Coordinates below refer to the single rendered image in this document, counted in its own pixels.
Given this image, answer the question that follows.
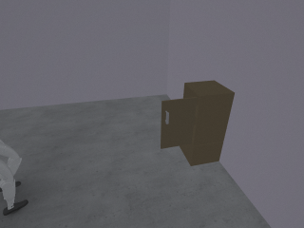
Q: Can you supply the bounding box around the handle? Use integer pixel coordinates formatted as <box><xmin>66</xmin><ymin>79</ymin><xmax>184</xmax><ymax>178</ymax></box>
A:
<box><xmin>165</xmin><ymin>111</ymin><xmax>169</xmax><ymax>124</ymax></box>

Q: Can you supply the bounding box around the right robot shin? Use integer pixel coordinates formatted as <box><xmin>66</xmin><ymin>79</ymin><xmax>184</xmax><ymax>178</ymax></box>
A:
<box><xmin>1</xmin><ymin>180</ymin><xmax>16</xmax><ymax>209</ymax></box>

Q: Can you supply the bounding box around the cupboard door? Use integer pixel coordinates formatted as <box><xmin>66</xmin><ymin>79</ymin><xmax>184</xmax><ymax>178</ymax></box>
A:
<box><xmin>161</xmin><ymin>97</ymin><xmax>198</xmax><ymax>149</ymax></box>

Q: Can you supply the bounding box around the robot right foot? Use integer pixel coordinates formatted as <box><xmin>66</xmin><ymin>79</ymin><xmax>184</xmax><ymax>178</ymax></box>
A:
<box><xmin>3</xmin><ymin>199</ymin><xmax>29</xmax><ymax>216</ymax></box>

